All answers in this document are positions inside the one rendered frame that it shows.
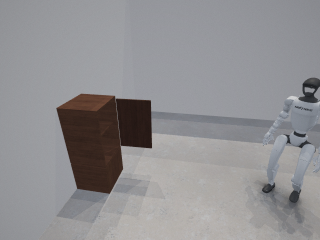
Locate robot right upper arm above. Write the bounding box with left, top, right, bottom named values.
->
left=279, top=96, right=297, bottom=119

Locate robot right hand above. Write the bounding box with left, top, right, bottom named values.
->
left=262, top=131, right=274, bottom=146

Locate robot right forearm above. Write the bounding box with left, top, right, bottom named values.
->
left=269, top=112, right=284, bottom=133

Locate right robot thigh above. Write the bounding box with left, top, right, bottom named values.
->
left=268, top=134, right=290, bottom=171

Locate cupboard door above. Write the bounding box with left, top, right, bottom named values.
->
left=116, top=98, right=152, bottom=149

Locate robot right shin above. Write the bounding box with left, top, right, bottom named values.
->
left=267, top=165, right=278, bottom=186

